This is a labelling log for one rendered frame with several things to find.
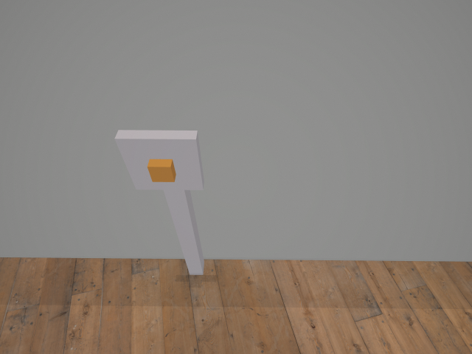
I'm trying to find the panel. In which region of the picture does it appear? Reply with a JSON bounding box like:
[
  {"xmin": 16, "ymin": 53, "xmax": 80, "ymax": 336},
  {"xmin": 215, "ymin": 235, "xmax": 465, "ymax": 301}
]
[{"xmin": 115, "ymin": 130, "xmax": 204, "ymax": 275}]

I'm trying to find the button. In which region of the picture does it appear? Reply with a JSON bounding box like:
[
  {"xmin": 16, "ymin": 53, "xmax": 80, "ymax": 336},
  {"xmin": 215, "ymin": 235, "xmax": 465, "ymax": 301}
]
[{"xmin": 147, "ymin": 159, "xmax": 176, "ymax": 182}]

